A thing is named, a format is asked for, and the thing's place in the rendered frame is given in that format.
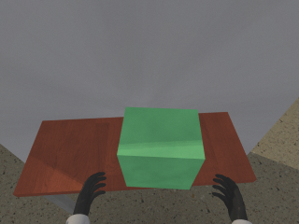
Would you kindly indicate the robot left hand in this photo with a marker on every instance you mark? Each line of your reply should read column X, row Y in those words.
column 87, row 193

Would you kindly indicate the robot left forearm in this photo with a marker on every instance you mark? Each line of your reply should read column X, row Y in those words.
column 78, row 219

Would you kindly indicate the table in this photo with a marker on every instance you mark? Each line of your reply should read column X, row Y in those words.
column 68, row 151

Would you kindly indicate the carton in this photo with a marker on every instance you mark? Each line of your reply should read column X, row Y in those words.
column 160, row 148

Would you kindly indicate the robot right hand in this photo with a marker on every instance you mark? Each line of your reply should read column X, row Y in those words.
column 232, row 199

